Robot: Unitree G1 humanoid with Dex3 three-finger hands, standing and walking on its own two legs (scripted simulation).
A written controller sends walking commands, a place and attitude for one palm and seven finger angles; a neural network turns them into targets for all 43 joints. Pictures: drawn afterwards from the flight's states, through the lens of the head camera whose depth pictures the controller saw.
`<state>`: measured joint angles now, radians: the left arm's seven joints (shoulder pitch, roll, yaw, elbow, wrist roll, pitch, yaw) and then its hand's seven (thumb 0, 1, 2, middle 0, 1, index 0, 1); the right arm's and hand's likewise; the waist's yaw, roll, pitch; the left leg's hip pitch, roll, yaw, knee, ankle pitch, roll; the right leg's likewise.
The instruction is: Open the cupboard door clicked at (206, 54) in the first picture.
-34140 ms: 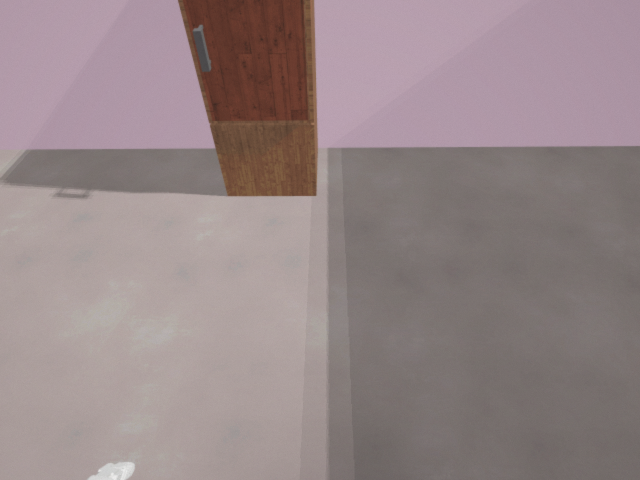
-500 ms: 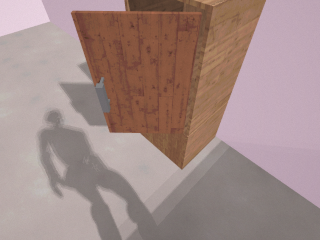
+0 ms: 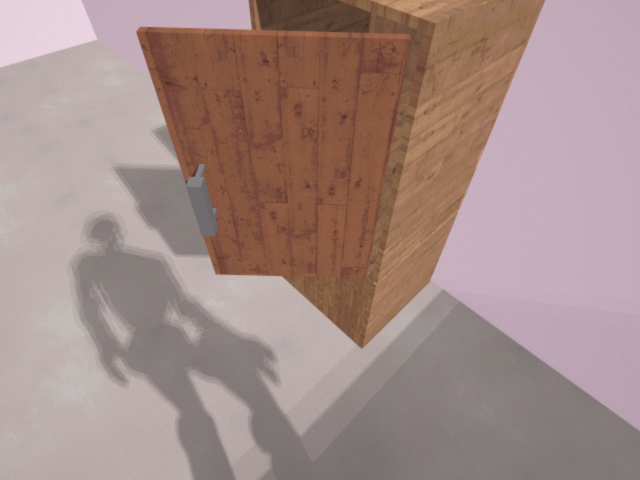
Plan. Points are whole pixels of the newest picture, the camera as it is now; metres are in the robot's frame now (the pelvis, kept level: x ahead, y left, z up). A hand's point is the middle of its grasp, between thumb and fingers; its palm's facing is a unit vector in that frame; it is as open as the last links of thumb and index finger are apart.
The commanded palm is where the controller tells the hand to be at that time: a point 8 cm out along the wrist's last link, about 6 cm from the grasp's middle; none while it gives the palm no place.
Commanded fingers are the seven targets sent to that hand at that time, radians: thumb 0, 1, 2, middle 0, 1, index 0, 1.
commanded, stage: shuffle to correct the standing spot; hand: left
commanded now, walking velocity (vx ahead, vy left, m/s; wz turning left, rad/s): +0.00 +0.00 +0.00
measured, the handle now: (205, 200) +0.60 +0.27 -0.05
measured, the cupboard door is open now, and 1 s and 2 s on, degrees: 44 44 44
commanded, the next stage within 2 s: come to a stop and stand still in 0.28 s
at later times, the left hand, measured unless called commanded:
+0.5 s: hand out of the picture +0.04 +0.21 -0.19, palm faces +0.02 -0.98 -0.19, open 7.4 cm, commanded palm none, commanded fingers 0.00 0.90 0.90 -0.20 -0.30 -0.20 -0.30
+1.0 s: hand out of the picture +0.15 +0.21 -0.19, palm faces +0.01 -0.98 -0.19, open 7.3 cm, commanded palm none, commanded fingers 0.00 0.90 0.90 -0.20 -0.30 -0.20 -0.30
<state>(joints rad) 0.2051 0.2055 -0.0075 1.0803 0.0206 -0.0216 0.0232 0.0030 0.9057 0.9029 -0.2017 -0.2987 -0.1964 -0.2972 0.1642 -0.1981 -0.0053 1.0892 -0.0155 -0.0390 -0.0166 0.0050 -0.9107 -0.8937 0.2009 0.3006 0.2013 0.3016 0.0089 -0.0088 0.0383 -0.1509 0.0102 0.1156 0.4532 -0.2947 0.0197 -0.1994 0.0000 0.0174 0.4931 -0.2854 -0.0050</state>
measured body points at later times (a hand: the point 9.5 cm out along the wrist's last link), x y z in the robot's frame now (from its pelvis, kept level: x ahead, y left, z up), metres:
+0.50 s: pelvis +0.05 +0.03 -0.01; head +0.08 +0.04 +0.44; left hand +0.04 +0.26 -0.17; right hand +0.03 -0.20 -0.15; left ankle -0.03 +0.10 -0.74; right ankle -0.01 -0.10 -0.69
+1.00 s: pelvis +0.07 +0.03 -0.01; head +0.09 +0.05 +0.43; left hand +0.15 +0.26 -0.17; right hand +0.13 -0.20 -0.16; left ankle +0.06 +0.14 -0.74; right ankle +0.12 -0.10 -0.74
